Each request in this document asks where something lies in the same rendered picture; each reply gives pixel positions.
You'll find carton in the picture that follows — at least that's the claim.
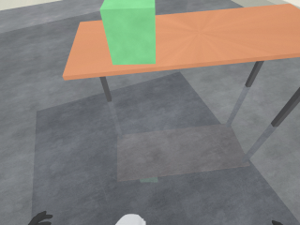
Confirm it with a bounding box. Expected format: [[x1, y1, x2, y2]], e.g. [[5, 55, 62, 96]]
[[99, 0, 156, 65]]

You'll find robot left hand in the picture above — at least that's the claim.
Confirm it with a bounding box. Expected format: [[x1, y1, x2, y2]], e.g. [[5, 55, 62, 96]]
[[28, 211, 53, 225]]

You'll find table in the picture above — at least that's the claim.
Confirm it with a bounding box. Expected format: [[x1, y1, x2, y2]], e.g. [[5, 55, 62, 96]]
[[62, 4, 300, 128]]

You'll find left robot thigh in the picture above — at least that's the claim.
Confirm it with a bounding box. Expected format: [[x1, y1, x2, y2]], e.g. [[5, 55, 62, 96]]
[[115, 214, 146, 225]]

